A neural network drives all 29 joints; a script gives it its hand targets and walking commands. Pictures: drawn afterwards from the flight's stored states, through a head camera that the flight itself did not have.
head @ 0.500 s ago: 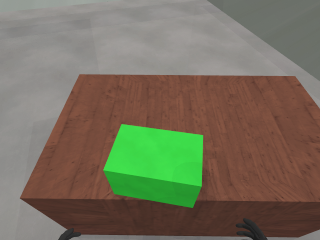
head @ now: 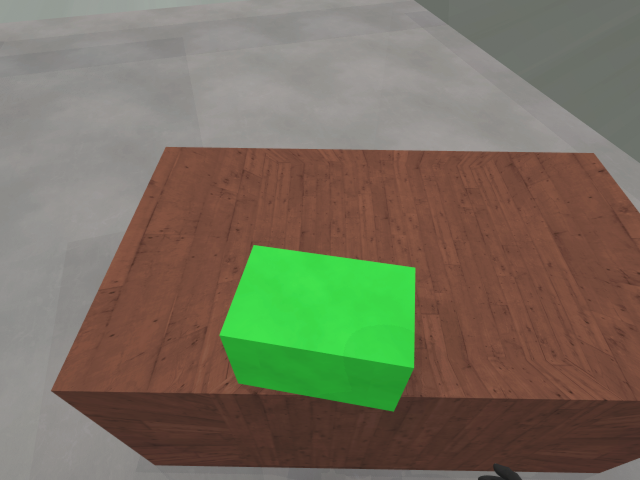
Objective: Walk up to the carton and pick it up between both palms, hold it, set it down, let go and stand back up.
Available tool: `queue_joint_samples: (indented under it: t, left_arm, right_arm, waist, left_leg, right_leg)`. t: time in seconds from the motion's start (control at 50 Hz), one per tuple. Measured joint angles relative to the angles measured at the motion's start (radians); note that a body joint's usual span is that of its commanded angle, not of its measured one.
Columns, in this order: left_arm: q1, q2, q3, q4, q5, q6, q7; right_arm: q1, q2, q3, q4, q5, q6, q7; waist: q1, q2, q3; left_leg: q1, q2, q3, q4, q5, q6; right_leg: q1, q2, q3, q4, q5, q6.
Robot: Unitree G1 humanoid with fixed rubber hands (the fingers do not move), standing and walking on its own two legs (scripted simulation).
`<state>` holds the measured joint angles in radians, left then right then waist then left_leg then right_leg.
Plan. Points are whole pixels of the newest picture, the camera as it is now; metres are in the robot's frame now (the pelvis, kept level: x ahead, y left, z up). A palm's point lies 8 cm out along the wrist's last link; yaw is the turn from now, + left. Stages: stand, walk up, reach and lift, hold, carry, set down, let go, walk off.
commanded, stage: walk up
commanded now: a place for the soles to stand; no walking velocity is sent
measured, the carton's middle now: (323, 327) +0.38 +0.00 -0.11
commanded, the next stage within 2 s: reach and lift in 1.38 s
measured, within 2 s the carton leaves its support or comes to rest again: neither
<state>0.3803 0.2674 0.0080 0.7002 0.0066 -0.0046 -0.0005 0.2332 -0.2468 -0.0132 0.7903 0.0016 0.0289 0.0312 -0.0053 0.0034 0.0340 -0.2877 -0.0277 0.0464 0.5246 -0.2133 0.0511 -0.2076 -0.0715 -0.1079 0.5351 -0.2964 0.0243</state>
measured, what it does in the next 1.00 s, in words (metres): stands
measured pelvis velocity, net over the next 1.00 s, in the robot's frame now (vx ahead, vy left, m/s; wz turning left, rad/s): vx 0.04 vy -0.02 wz -0.03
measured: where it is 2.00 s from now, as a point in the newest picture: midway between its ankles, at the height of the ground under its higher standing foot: outside the picture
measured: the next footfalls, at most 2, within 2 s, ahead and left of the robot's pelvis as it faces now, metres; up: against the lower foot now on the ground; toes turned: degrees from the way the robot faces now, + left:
none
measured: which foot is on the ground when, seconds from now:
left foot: down 0.00-1.00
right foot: down 0.00-1.00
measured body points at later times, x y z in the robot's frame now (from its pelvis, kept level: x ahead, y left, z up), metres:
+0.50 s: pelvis +0.03 -0.01 +0.00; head +0.03 -0.01 +0.45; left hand +0.07 +0.24 -0.13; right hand +0.11 -0.26 -0.12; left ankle +0.04 +0.09 -0.73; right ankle -0.01 -0.13 -0.73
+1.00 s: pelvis +0.04 -0.02 +0.00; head +0.04 -0.02 +0.45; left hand +0.11 +0.23 -0.12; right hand +0.13 -0.27 -0.12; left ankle +0.04 +0.09 -0.73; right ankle -0.01 -0.13 -0.73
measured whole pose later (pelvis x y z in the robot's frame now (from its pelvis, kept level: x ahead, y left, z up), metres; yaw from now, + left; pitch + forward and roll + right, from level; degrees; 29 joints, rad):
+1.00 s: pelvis +0.04 -0.02 +0.00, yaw -1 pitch -1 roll +0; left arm 0.36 0.25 -0.01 0.75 0.00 -0.01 0.00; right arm 0.26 -0.24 0.01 0.80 -0.01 0.01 0.00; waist 0.00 0.00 0.01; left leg -0.22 0.01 0.05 0.53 -0.29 0.01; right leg -0.13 -0.03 -0.08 0.52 -0.36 0.00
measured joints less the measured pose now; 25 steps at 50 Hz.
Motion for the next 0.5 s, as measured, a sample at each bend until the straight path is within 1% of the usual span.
queue_joint_samples:
  t: [0.24, 0.38, 0.5]
  left_arm:
    - [0.004, 0.0, -0.001, 0.004, 0.003, -0.004, -0.002]
    - [0.036, -0.007, -0.004, 0.029, 0.008, -0.008, -0.009]
    - [0.038, -0.017, -0.016, 0.045, 0.005, -0.013, -0.007]
  right_arm:
    - [0.01, 0.0, 0.0, 0.006, -0.003, -0.007, -0.003]
    - [0.055, 0.016, 0.004, 0.004, -0.006, -0.02, -0.011]
    - [0.063, 0.018, 0.01, 0.0, -0.006, -0.03, -0.014]
  waist:
    - [0.0, 0.001, -0.014]
    - [0.005, -0.013, -0.045]
    - [0.004, -0.011, -0.034]
  left_leg:
    - [0.008, -0.002, 0.001, -0.003, -0.007, -0.002]
    - [0.026, 0.005, 0.002, -0.014, -0.024, -0.013]
    - [0.037, 0.013, -0.001, -0.008, -0.042, -0.021]
  right_leg:
    - [0.005, 0.0, 0.007, 0.003, -0.01, -0.001]
    - [0.02, 0.01, 0.015, -0.01, -0.023, -0.007]
    - [0.036, 0.02, 0.016, -0.017, -0.036, -0.013]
